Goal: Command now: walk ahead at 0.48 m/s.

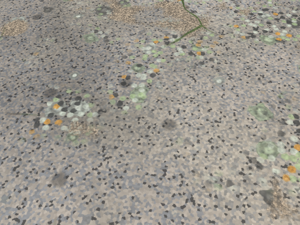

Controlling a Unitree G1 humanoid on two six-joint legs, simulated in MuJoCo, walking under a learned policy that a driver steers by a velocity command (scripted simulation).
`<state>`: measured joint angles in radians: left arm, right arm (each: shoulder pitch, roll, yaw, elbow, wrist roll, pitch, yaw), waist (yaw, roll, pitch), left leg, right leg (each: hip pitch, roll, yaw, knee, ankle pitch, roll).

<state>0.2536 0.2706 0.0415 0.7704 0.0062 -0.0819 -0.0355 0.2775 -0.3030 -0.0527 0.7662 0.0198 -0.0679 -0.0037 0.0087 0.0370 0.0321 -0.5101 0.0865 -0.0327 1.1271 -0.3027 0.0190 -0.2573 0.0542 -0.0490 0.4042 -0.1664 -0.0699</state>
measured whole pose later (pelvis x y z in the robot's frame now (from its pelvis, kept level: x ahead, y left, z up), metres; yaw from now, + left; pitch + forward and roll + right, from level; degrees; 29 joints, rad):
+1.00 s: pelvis +0.55 -0.01 -0.02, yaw -19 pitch +1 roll +1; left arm 0.17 0.30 0.08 0.70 -0.02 -0.05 -0.04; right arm 0.24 -0.29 -0.05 0.82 0.02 -0.09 0.00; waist 0.00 0.00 0.07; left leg -0.29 0.03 0.00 1.20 -0.45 0.00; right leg -0.42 0.08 -0.02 0.59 -0.19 -0.10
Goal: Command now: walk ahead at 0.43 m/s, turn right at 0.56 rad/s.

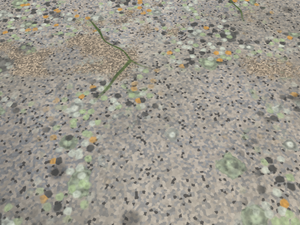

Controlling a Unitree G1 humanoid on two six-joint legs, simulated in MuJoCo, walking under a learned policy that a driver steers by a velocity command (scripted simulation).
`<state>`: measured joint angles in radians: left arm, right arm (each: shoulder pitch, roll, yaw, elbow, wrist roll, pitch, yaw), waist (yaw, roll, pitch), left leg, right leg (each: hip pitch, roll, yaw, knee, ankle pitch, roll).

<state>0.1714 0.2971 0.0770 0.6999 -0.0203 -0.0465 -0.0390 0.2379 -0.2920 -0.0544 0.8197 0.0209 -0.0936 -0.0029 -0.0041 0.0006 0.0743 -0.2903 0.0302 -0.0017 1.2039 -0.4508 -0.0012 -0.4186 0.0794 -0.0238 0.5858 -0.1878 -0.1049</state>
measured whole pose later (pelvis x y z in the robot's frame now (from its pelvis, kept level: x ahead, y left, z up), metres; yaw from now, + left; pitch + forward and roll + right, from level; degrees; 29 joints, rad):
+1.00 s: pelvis +0.33 +0.00 +0.02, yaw -17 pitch +2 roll +0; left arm 0.45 0.27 0.05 0.82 -0.01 -0.05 0.01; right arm 0.08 -0.30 -0.05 0.72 0.02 -0.07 0.05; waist 0.10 0.03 0.00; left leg -0.56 0.04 0.00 0.60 -0.08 -0.01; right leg 0.03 -0.01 0.02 0.25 -0.32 0.00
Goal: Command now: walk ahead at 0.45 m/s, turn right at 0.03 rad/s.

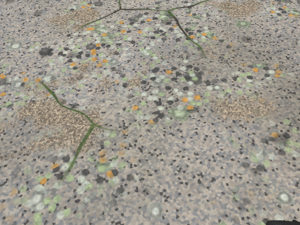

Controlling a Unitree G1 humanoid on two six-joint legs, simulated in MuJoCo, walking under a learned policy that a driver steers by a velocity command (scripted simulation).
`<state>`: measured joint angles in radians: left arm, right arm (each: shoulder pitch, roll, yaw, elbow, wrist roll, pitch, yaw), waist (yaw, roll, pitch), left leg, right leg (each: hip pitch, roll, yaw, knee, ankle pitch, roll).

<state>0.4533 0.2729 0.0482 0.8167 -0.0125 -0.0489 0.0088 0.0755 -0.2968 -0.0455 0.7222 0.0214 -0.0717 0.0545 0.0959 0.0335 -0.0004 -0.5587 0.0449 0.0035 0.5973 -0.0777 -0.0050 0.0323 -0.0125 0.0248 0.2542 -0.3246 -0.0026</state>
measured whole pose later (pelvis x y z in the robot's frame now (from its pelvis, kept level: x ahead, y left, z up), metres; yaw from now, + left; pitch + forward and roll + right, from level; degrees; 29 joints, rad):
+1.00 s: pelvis +0.34 +0.07 -0.01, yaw +29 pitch +2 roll -2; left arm 0.18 0.33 0.09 0.76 -0.02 -0.02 -0.01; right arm 0.28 -0.31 -0.08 0.71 0.02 0.02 0.01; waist -0.01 -0.02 -0.03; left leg -0.29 0.03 0.04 0.58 -0.37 0.08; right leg -0.33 -0.09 -0.14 0.64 -0.38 0.00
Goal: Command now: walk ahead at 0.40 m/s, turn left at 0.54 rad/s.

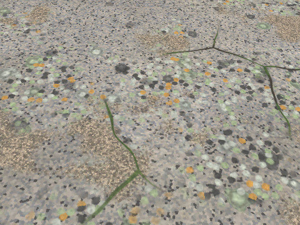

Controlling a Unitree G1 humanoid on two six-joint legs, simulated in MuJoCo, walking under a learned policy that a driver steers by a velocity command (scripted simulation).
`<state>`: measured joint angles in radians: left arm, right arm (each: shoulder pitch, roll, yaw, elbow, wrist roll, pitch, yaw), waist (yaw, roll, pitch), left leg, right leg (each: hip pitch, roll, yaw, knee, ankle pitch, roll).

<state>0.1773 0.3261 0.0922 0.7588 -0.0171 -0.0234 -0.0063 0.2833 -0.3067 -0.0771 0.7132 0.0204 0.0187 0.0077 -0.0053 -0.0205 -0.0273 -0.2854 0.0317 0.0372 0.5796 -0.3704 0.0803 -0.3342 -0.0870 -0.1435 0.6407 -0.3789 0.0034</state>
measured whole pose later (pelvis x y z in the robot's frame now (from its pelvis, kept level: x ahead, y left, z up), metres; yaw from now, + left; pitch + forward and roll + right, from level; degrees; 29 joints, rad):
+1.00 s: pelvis +0.54 +0.06 -0.01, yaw -2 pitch +2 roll -1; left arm 0.37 0.30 0.06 0.87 -0.03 -0.05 0.00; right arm 0.09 -0.26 -0.04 0.68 -0.01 -0.10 0.02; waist 0.06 -0.02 0.04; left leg -0.45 0.02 0.02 0.57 -0.16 0.01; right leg -0.25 0.02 0.09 0.99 -0.48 -0.02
